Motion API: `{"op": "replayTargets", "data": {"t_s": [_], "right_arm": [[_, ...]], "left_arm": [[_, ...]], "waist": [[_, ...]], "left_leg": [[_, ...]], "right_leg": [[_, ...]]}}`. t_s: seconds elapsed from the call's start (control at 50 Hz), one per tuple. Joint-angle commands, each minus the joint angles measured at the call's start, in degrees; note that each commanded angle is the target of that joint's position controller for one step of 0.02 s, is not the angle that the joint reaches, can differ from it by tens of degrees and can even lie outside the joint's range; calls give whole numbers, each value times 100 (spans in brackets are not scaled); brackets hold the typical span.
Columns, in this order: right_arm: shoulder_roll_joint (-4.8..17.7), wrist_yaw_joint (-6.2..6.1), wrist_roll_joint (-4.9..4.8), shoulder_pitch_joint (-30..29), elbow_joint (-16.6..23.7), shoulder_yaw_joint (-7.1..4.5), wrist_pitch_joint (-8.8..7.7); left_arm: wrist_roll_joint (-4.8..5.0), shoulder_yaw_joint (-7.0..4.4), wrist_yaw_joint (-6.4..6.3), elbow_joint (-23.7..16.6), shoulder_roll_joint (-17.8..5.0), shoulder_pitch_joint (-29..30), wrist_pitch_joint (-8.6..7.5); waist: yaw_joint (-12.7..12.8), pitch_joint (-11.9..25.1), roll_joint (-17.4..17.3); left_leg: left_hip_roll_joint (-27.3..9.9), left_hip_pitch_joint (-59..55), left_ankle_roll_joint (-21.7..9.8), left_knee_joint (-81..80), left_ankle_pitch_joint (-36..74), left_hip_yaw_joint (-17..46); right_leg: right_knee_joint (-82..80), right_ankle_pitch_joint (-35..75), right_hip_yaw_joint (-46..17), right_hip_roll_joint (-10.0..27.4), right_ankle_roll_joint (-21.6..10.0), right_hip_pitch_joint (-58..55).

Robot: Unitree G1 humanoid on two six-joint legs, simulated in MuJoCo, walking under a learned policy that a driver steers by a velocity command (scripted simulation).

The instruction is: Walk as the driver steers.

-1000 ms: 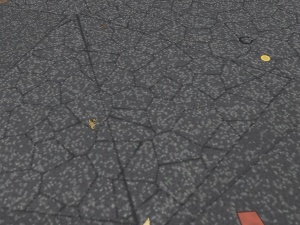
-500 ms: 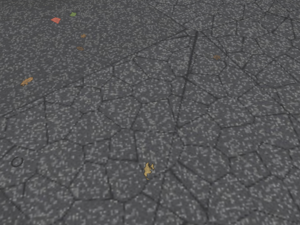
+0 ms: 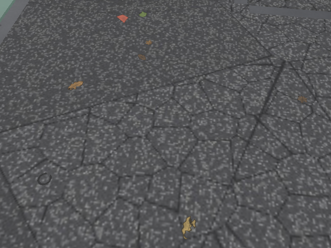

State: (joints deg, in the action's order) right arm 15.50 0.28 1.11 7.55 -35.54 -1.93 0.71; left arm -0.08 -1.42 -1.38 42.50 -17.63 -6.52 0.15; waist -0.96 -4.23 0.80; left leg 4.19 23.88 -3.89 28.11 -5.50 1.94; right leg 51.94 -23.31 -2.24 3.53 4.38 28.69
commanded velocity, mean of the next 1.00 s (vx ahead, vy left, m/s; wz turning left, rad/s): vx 0.02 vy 0.00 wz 0.05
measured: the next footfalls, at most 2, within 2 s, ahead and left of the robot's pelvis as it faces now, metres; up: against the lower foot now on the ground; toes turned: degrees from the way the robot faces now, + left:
right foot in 0.10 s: +0.09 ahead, -0.17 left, +0.00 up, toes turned +0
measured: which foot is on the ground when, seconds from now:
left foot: down 0.00-1.00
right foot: up 0.00-0.08, down 0.10-1.00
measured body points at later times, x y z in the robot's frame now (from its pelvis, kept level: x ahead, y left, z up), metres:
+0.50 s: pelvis +0.06 -0.06 +0.01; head +0.07 -0.05 +0.46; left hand +0.17 +0.19 -0.12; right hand +0.16 -0.32 -0.12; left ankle +0.10 +0.08 -0.73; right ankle +0.05 -0.17 -0.73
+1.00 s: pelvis +0.08 -0.06 +0.01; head +0.08 -0.06 +0.46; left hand +0.12 +0.19 -0.14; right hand +0.15 -0.33 -0.14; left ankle +0.10 +0.08 -0.73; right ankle +0.05 -0.17 -0.73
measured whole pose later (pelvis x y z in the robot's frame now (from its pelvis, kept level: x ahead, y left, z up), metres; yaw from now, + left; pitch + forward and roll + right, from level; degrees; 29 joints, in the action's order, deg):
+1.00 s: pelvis +0.08 -0.06 +0.01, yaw +1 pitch -1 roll +0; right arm 13.0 -3.1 0.1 9.4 -60.8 -2.9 1.6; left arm -0.4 -0.1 -0.8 57.2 -13.5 -13.9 -0.9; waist 0.4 -1.8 0.1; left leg -0.5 12.8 2.4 26.1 -12.1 5.2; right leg 25.8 -17.0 1.4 -1.2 -1.6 7.5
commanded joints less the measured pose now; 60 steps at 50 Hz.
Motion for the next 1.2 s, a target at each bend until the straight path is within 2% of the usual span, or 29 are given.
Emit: {"op": "replayTargets", "data": {"t_s": [0.02, 0.06, 0.08, 0.1, 0.12, 0.14, 0.16, 0.18, 0.22, 0.24, 0.26, 0.3, 0.42, 0.54, 0.68, 0.96, 1.2], "right_arm": [[799, -64, 3, -166, 282, -250, -36], [654, -30, -27, -255, 192, -186, -6], [475, -16, -29, -159, 106, -123, -11], [256, -4, 9, 125, -50, -52, -31], [236, 1, 61, 535, -141, -63, -48], [280, -44, -24, 471, -114, -111, -48], [413, -78, 6, 265, -157, -147, -31], [395, -102, 35, 108, -190, -167, 1], [370, -139, 78, 240, -315, -178, 81], [353, -134, 53, 280, -373, -175, 74], [401, -136, 19, 297, -435, -191, 56], [346, -147, 3, 273, -539, -194, 2], [321, -201, -35, 401, -866, -210, -43], [382, -281, -68, 476, -1203, -235, 14], [408, -335, -87, 391, -1622, -244, 51], [374, -351, -99, 217, -2357, -196, 48], [321, -359, -106, 292, -2731, -122, 32]], "left_arm": [[1, -82, 0, -98, -353, -575, 33], [-38, -80, 52, -77, -270, -595, 36], [-116, -74, 84, -54, -216, -640, 31], [-229, -68, 104, -109, -296, -635, 16], [-283, -129, 81, -250, -740, -469, 3], [-318, -125, 101, -188, -692, -188, -11], [-288, -47, 115, -301, -432, 266, -68], [-252, -22, 109, -248, -310, 221, -114], [-169, -16, 105, -127, -355, 5, -199], [-148, -5, 88, -76, -337, -122, -209], [-139, 4, 75, -41, -305, -247, -209], [-121, 8, 54, 8, -294, -368, -217], [-71, 16, 73, 172, -211, -495, -237], [-48, 12, 124, 423, -185, -537, -220], [-32, -2, 111, 757, -221, -605, -193], [-27, 13, 38, 1285, -213, -868, -153], [-23, 45, 12, 1554, -108, -1156, -135]], "waist": [[105, 1387, -701], [230, 1155, -724], [285, 1040, -679], [253, 847, -436], [-85, 633, 446], [-177, 531, 1214], [-223, 266, 1040], [-141, 267, 916], [-100, 250, 823], [-72, 204, 688], [2, 184, 486], [77, 254, 199], [135, 598, -144], [119, 608, -138], [117, 515, -66], [124, 337, -66], [121, 223, -68]], "left_leg": [[-1420, -385, -1042, -836, 424, 1205], [-1272, -44, -785, -782, -858, 1197], [-1106, 160, -524, -719, -1508, 1143], [-838, 363, -151, -504, -2059, 1010], [-328, 446, 217, 154, -2394, 578], [-193, -416, 402, 321, -1765, 115], [-331, -953, 457, 281, -1100, 164], [-320, -1128, 460, 192, -747, 173], [-421, -1267, 418, 20, -602, 356], [-452, -1223, 374, -54, -616, 400], [-464, -1099, 333, -109, -684, 428], [-486, -994, 337, -174, -574, 457], [-570, -1262, 388, -142, 262, 528], [-619, -1488, 366, -118, 697, 556], [-614, -1596, 373, -188, 775, 510], [-563, -1543, 418, -386, 465, 374], [-542, -1423, 434, -468, 266, 308]], "right_leg": [[-656, 569, 83, -51, -33, -1195], [-1521, 1102, 220, -156, -182, -1699], [-2008, 1292, 286, -204, -292, -2036], [-2517, 1497, -83, 102, -456, -2205], [-2872, 1673, -835, 855, -772, -1942], [-3521, 282, -1252, 1131, -1160, -673], [-3637, -617, -1092, 804, -994, -252], [-3583, -856, -840, 560, -771, -218], [-3532, -784, -640, 407, -618, -328], [-3473, -698, -558, 342, -591, -415], [-3393, -568, -478, 277, -589, -558], [-3211, -122, -383, 210, -622, -856], [-2929, 1109, -167, 73, -684, -1311], [-2921, 1658, -40, -25, -660, -1435], [-3023, 1867, 5, -69, -639, -1540], [-3203, 1615, 23, -115, -633, -1621], [-3270, 1403, 39, -153, -632, -1615]]}}
Velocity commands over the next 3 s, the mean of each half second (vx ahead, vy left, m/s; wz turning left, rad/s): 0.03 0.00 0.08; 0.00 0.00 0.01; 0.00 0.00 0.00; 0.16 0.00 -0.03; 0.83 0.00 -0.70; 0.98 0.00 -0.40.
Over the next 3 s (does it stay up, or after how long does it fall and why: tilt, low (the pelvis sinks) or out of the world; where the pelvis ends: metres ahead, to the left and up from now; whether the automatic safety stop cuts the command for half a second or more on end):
stays up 0.76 -0.23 -0.02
